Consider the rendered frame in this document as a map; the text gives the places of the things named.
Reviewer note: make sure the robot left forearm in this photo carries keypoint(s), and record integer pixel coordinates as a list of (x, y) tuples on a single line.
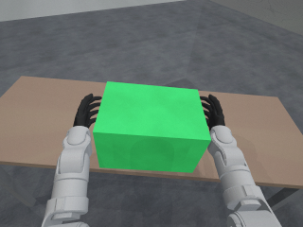
[(69, 193)]

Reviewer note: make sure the right robot upper arm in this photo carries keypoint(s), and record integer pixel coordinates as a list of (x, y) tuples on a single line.
[(257, 218)]

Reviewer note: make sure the table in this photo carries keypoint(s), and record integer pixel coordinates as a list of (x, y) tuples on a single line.
[(36, 114)]

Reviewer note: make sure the robot left hand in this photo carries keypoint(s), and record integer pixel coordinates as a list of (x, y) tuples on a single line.
[(83, 114)]

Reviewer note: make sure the robot right hand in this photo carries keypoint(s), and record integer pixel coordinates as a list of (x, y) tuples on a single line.
[(215, 114)]

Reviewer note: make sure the robot right forearm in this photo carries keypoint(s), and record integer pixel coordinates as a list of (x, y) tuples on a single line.
[(240, 193)]

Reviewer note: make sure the carton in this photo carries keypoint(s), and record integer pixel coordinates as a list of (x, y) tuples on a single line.
[(149, 127)]

